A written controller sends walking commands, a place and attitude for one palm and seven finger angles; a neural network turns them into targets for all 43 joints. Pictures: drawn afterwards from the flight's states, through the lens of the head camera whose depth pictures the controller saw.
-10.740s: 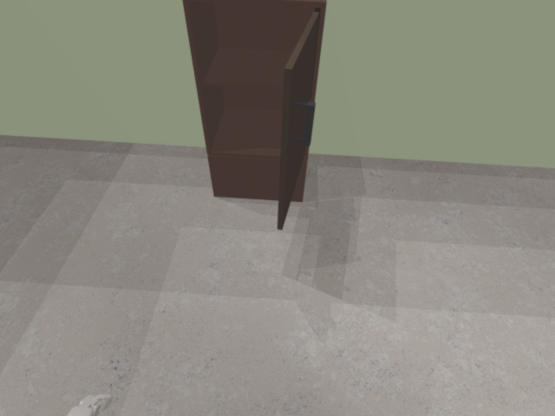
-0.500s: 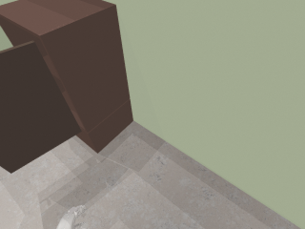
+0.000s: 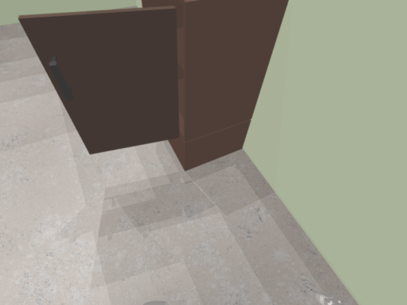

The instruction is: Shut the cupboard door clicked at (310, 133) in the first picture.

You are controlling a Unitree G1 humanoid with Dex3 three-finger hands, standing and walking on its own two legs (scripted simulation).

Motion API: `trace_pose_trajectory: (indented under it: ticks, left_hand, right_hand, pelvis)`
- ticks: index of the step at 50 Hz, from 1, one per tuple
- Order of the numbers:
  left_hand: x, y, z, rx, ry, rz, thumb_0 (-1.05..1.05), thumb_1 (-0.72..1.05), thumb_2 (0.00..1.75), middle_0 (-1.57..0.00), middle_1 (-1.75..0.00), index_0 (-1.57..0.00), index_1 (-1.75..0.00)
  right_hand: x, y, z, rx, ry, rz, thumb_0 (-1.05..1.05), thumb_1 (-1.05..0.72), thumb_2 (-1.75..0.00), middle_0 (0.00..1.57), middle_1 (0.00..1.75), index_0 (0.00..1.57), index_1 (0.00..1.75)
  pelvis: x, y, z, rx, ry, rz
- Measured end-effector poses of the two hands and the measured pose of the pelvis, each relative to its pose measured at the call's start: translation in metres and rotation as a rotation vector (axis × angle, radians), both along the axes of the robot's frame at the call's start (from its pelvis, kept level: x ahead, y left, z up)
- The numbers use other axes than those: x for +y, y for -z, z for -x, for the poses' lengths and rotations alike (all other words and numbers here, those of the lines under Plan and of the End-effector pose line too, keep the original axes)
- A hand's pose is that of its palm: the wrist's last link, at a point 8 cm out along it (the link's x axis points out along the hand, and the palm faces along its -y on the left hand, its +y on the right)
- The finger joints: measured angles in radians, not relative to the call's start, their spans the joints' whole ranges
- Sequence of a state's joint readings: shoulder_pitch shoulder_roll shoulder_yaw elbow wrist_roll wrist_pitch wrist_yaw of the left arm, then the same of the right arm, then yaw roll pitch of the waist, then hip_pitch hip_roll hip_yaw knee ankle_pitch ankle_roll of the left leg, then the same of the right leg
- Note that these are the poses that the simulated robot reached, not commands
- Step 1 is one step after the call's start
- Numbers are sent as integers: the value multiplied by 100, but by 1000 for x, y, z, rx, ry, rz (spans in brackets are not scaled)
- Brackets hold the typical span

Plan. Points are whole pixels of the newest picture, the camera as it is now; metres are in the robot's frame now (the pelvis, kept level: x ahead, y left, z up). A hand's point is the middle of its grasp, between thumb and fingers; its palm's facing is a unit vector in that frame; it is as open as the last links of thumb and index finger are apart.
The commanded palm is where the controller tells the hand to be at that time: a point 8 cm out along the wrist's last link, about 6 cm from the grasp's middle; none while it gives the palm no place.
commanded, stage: turn to face it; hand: left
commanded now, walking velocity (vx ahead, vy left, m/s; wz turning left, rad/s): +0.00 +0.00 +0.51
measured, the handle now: (62, 78) +0.69 +0.50 -0.03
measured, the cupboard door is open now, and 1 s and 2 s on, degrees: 80 80 80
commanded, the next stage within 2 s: take the last steps up to it in 0.54 s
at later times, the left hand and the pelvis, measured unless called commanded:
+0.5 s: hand out of the picture +0.08 +0.20 -0.13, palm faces +0.19 -0.94 -0.28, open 7.4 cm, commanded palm none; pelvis -0.01 -0.02 +0.01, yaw +11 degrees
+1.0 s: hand out of the picture -0.15 +0.15 -0.15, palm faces +0.44 -0.87 -0.22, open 7.3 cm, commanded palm none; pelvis -0.02 +0.00 +0.02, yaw +20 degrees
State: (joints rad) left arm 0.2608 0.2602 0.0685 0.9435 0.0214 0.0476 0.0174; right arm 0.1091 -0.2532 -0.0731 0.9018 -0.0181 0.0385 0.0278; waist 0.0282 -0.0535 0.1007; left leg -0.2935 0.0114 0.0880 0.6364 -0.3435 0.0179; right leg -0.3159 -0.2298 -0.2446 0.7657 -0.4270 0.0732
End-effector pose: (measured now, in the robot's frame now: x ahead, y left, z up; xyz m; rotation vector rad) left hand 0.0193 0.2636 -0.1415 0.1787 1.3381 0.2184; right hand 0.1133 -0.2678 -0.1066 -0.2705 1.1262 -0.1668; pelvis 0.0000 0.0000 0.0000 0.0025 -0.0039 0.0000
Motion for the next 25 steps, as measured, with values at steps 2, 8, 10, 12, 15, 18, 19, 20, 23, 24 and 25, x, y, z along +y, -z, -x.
trace_pose_trajectory:
  ticks: [2,8,10,12,15,18,19,20,23,24,25]
  left_hand:
    - [12,0,7,23,-26,-5,1,91,90,-21,-29,-21,-30]
    - [27,-17,-5,-49,-64,-4,1,91,90,-20,-29,-20,-30]
    - [28,-22,-11,-83,-68,-7,1,91,90,-20,-29,-20,-30]
    - [28,-26,-18,-111,-71,-13,1,91,90,-20,-29,-20,-30]
    - [24,-31,-26,-143,-74,-22,1,91,90,-20,-29,-20,-30]
    - [16,-36,-35,-170,-73,-32,1,91,90,-20,-29,-20,-30]
    - [12,-38,-37,-179,-72,-35,1,91,90,-20,-29,-20,-30]
    - [7,-39,-40,-188,-71,-38,1,91,90,-20,-29,-20,-30]
    - [-9,-44,-44,-215,-71,-49,1,91,90,-20,-29,-20,-30]
    - [-14,-45,-44,-225,-72,-54,1,91,90,-20,-29,-20,-30]
    - [-20,-45,-43,-237,-74,-62,1,91,90,-20,-29,-20,-30]
  right_hand:
    - [12,-8,-10,-23,-36,8,0,-91,-90,20,30,19,29]
    - [38,-21,-16,-17,-87,6,0,-91,-89,21,30,20,29]
    - [44,-20,-13,-10,-95,-6,0,-90,-89,21,30,20,29]
    - [47,-18,-9,-1,-98,-20,0,-90,-89,21,30,20,29]
    - [49,-11,1,24,-98,-41,0,-90,-89,21,30,20,29]
    - [45,-3,15,61,-91,-61,0,-90,-89,21,30,20,30]
    - [43,1,21,75,-88,-67,0,-90,-89,21,30,20,30]
    - [40,4,26,90,-85,-74,0,-90,-89,21,30,20,30]
    - [28,16,42,137,-78,-93,0,-90,-89,21,30,20,30]
    - [23,21,46,151,-77,-101,0,-90,-89,21,30,20,30]
    - [18,26,50,163,-75,-109,0,-90,-89,21,30,20,30]
  pelvis:
    - [5,-3,0,-4,-13,10]
    - [16,-19,1,-6,-72,40]
    - [18,-21,2,-7,-87,39]
    - [17,-22,2,-8,-101,34]
    - [14,-22,3,-8,-124,26]
    - [8,-21,4,-8,-145,17]
    - [5,-21,5,-8,-151,14]
    - [2,-20,6,-7,-158,11]
    - [-11,-17,8,-5,-178,0]
    - [-15,-16,9,-4,-184,-6]
    - [-21,-13,9,-3,-190,-15]
